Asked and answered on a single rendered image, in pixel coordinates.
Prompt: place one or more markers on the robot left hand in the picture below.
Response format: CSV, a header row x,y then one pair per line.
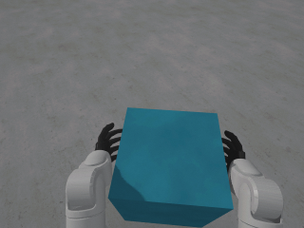
x,y
104,142

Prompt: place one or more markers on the robot right hand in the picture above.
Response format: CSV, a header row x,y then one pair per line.
x,y
234,151

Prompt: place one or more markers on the carton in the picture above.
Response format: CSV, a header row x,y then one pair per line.
x,y
170,168

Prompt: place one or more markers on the robot left forearm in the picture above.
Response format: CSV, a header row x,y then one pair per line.
x,y
85,191

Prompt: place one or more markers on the robot right forearm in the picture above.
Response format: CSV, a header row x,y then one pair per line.
x,y
260,200

